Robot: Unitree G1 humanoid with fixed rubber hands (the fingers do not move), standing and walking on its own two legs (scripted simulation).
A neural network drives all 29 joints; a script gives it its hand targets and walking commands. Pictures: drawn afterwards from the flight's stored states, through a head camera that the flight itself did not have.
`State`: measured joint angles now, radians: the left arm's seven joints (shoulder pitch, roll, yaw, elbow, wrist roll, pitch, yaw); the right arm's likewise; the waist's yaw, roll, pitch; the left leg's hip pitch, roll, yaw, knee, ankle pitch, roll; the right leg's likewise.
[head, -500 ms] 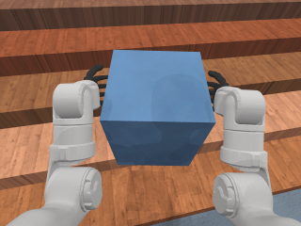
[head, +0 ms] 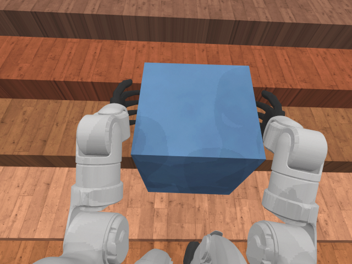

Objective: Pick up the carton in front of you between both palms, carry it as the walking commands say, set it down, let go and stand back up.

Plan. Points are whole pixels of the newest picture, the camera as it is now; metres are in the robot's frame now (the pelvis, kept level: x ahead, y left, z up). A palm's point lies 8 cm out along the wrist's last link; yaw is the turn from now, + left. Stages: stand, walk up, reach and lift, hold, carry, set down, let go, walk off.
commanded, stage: carry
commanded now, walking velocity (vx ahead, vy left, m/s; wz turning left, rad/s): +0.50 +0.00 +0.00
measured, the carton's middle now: (192, 136) +0.39 +0.05 +0.03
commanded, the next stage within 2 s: none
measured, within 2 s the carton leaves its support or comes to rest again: neither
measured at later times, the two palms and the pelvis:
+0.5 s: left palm out of the picture +0.70 +0.15 +0.33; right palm out of the picture +0.65 -0.15 +0.32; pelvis +0.31 +0.05 +0.16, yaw +1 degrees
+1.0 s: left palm out of the picture +0.98 +0.15 +0.39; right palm out of the picture +1.02 -0.15 +0.40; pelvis +0.62 -0.05 +0.27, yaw +1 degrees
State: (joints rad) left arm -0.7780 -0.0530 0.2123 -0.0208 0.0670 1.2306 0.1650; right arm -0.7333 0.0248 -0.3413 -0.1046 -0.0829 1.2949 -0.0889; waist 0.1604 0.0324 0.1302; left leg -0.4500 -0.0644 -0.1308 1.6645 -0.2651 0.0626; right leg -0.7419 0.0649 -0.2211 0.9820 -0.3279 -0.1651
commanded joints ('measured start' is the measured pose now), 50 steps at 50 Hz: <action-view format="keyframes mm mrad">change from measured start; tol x64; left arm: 1 -816 -1150 -775 -161 -598 2 -299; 50 -1085 -1219 -567 -78 -609 29 -302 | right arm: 1 -702 869 642 -84 259 -42 172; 50 -931 1007 505 103 314 3 187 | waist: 1 -35 -61 -747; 50 -79 -137 -763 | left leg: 1 -495 0 15 243 -85 60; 10 -922 122 176 263 -323 80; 17 43 -53 445 -557 26 98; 21 560 374 -588 -1168 950 433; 26 381 324 -316 -1244 -58 181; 39 428 261 180 -1601 341 132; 43 390 231 348 -968 1549 36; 45 67 43 211 -331 168 -80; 50 -346 52 -15 226 42 41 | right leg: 1 998 -300 707 -493 479 -88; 13 644 -235 243 -855 421 -66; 18 685 -204 31 -199 1791 33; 20 201 42 152 584 136 169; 35 -865 -168 222 1045 -263 41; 45 852 -277 612 -474 433 -32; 50 742 -337 744 -492 69 -101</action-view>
